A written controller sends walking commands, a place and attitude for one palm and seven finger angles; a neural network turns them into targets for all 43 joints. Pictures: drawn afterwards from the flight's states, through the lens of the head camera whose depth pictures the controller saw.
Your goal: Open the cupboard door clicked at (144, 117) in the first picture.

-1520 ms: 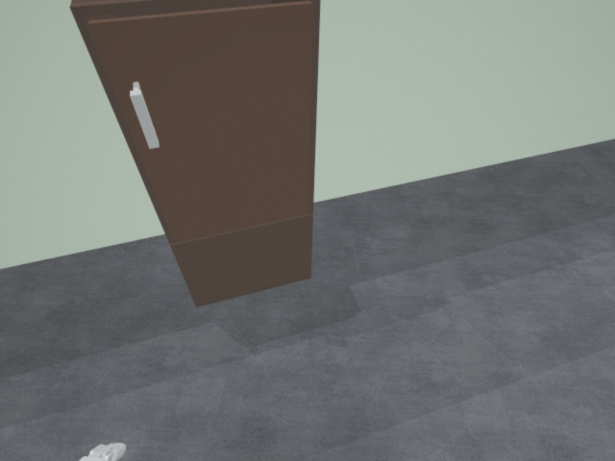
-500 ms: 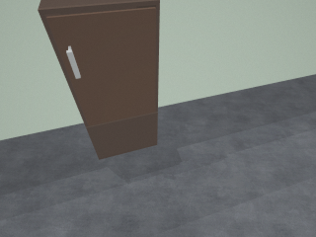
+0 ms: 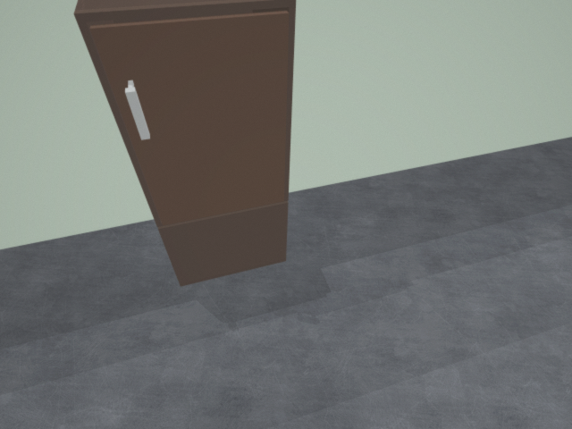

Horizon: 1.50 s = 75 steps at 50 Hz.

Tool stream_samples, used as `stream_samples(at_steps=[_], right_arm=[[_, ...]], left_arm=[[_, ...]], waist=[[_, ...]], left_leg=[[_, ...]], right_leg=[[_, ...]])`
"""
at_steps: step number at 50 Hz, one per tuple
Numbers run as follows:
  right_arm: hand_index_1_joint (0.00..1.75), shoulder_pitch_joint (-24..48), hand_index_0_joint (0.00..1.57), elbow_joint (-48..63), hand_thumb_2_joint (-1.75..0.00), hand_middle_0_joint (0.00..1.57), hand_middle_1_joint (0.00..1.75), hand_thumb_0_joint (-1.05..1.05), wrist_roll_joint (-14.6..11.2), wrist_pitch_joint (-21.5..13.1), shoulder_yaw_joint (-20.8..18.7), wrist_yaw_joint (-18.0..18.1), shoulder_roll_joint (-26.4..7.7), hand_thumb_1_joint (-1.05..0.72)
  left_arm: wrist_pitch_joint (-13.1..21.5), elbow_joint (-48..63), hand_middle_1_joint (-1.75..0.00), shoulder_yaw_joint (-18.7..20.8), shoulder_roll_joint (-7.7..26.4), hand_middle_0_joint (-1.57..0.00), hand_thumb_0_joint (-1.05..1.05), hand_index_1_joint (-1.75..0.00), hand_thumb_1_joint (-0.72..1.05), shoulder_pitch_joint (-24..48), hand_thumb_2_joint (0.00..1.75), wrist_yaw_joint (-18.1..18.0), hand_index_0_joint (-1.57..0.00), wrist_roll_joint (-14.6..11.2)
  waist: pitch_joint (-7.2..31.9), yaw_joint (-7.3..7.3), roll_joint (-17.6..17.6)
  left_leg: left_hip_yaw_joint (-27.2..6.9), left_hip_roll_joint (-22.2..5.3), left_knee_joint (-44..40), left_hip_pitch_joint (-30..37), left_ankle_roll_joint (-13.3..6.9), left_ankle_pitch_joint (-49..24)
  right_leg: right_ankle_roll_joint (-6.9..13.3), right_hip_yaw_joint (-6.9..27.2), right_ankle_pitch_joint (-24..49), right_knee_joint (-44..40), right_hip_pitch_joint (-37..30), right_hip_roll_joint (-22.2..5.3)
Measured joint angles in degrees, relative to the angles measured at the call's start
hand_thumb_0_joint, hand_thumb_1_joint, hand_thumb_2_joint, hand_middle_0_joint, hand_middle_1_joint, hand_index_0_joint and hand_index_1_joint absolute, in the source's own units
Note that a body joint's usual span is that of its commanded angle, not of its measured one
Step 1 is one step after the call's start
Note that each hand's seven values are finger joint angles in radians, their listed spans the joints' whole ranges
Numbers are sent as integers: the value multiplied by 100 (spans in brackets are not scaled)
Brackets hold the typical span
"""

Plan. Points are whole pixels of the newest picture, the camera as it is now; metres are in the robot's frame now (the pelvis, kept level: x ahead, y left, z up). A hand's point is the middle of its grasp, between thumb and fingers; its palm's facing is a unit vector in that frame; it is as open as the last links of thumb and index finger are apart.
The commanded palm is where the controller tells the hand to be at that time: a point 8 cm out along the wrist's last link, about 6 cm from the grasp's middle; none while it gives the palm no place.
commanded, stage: turn to face it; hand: left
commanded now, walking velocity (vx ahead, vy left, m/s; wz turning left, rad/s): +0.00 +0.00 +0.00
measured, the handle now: (138, 110) +0.74 +0.39 +0.05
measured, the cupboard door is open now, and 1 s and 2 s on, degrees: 0 0 0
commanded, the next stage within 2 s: take the last steps up to it in 0.66 s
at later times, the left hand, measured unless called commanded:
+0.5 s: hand out of the picture +0.00 +0.25 -0.20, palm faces +0.19 -0.96 -0.21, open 7.4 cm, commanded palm none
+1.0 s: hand out of the picture -0.05 +0.20 -0.18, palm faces +0.29 -0.93 -0.23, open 7.4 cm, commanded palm none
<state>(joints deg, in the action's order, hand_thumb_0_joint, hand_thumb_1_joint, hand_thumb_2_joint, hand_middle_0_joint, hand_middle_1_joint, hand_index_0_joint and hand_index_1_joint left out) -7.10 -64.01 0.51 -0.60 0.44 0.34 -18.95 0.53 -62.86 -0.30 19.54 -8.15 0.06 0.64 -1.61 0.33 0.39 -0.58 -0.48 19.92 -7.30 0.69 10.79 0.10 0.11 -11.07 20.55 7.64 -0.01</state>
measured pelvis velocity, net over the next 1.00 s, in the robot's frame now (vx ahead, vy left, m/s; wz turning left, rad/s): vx -0.03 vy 0.01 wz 0.26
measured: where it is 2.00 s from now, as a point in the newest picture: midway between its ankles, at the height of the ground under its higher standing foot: outside the picture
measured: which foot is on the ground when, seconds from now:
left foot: down 0.00-1.00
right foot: down 0.00-0.44, up 0.46-0.98, down 1.00-1.00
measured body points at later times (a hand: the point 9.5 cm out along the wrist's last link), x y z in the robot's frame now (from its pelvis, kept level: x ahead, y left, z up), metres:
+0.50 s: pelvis -0.02 +0.04 -0.02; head +0.00 +0.07 +0.42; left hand -0.01 +0.30 -0.19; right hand +0.07 -0.20 -0.16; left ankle -0.01 +0.12 -0.75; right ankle -0.01 -0.11 -0.72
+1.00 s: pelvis -0.03 +0.01 -0.01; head -0.04 +0.00 +0.44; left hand -0.07 +0.25 -0.16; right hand +0.04 -0.21 -0.17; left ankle -0.01 +0.12 -0.74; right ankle -0.04 -0.09 -0.75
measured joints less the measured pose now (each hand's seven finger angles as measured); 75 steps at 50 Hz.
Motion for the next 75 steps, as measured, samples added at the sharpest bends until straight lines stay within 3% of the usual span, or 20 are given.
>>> stream_samples(at_steps=[7,14,19,21,22,23,26,30,40,45,48,50,53,57,61,68,73,75], right_arm=[[30,-14,20,79,-90,20,30,1,4,42,-8,4,13,-91],[30,-182,20,304,-90,20,30,1,14,253,-46,-18,266,-91],[30,-372,20,455,-90,20,30,1,-2,364,-150,-38,506,-91],[30,-463,20,506,-90,20,30,1,-15,346,-171,-57,605,-91],[30,-515,20,537,-90,20,30,1,-6,306,-172,-62,648,-91],[30,-546,20,554,-90,20,30,1,14,263,-175,-61,708,-91],[30,-600,20,588,-90,20,30,1,50,201,-153,-21,851,-91],[30,-679,20,609,-90,20,30,1,57,163,-127,58,961,-91],[30,-755,20,547,-90,20,30,1,48,154,-206,120,1010,-90],[30,-872,20,416,-90,20,30,1,104,141,-255,114,967,-91],[30,-991,20,306,-90,20,30,1,121,164,-291,101,936,-91],[30,-1072,20,251,-90,20,30,1,91,184,-316,92,943,-91],[30,-1178,20,158,-90,20,30,1,114,258,-354,36,901,-91],[30,-1192,20,141,-90,20,30,1,144,256,-416,-66,875,-91],[30,-1131,20,174,-90,20,30,1,147,221,-484,-61,847,-91],[30,-751,19,153,-90,19,30,1,137,188,-454,-41,964,-91],[30,-227,19,289,-90,19,30,1,101,0,-361,-5,1106,-92],[30,-65,19,368,-90,19,30,1,111,-173,-320,46,1189,-92]], left_arm=[[-54,70,-30,27,-18,-20,1,-30,91,47,89,-38,-20,-4],[-184,371,-30,63,-309,-20,0,-30,91,-12,90,-121,-20,6],[-207,578,-30,94,-509,-20,0,-30,91,-141,89,-151,-20,80],[-221,625,-30,117,-530,-20,0,-30,91,-204,89,-151,-20,83],[-238,646,-30,130,-527,-20,0,-30,91,-236,89,-147,-20,68],[-274,649,-30,155,-519,-20,0,-30,91,-251,89,-148,-20,40],[-399,595,-30,206,-542,-20,1,-30,91,-311,89,-181,-20,25],[-409,519,-30,262,-583,-20,1,-30,91,-336,89,-138,-20,41],[-390,453,-30,334,-646,-19,1,-30,91,-346,90,-143,-20,43],[-318,362,-30,264,-764,-19,1,-30,91,-492,90,-111,-20,76],[-224,320,-30,235,-867,-19,0,-30,91,-716,90,-67,-20,77],[-110,312,-30,232,-902,-19,0,-30,91,-928,90,-62,-20,111],[-32,221,-30,199,-1048,-19,0,-30,91,-1259,90,-107,-20,93],[103,-29,-30,179,-1193,-19,0,-30,91,-1777,90,-129,-20,50],[186,-274,-30,127,-1394,-19,0,-30,91,-2105,90,-134,-20,55],[311,-501,-30,109,-1630,-20,1,-30,91,-2405,90,-159,-20,128],[309,-621,-30,115,-1642,-20,0,-30,91,-2466,90,-158,-20,120],[276,-693,-30,134,-1630,-20,0,-30,91,-2459,90,-137,-20,74]], waist=[[-17,-30,0],[-77,-37,-70],[-235,-82,-24],[-272,-96,82],[-280,-106,155],[-300,-86,252],[-307,-22,312],[-248,-64,203],[-34,-140,90],[224,-205,-10],[401,-170,-68],[494,-89,-4],[544,-3,-136],[529,16,-104],[391,-9,-157],[169,204,-106],[-25,336,50],[-90,268,133]], left_leg=[[-86,54,125,-128,-12,26],[-335,161,890,-693,-32,285],[45,58,2256,-1186,18,1309],[227,-1,1955,-1068,37,1103],[284,23,1712,-1005,-55,652],[319,111,1736,-1034,-192,548],[353,187,1571,-973,-450,626],[205,224,911,-820,-501,225],[-47,383,212,-690,-519,-304],[-117,414,132,-647,-446,-350],[-101,399,213,-644,-361,-246],[-20,435,710,-853,-263,325],[45,246,2235,-1447,-195,1055],[177,-70,3663,-2125,-104,529],[170,-386,4104,-2507,-9,94],[392,-591,3253,-2457,-32,382],[782,-341,1941,-1907,-243,547],[936,-211,1567,-1577,-366,280]], right_leg=[[-25,-86,-72,136,92,-55],[-45,-359,-365,700,442,-156],[-100,-708,-604,1086,495,-350],[-194,-814,-728,1311,543,-496],[-255,-846,-832,1514,618,-599],[-291,-762,-1062,1854,758,-666],[-260,-353,-1805,3132,1278,-481],[-292,-225,-1459,3920,1656,-355],[-391,-62,-1277,3103,1374,-331],[-217,-126,-1468,2198,891,-189],[-94,-275,-1272,1316,395,-73],[61,-265,-1013,556,51,-54],[293,-390,-626,407,-93,95],[371,-437,-491,-102,-452,186],[415,-529,-507,-359,-681,297],[376,-553,-852,-409,-951,303],[227,-506,-1394,-12,-1101,153],[196,-469,-1737,990,-820,36]])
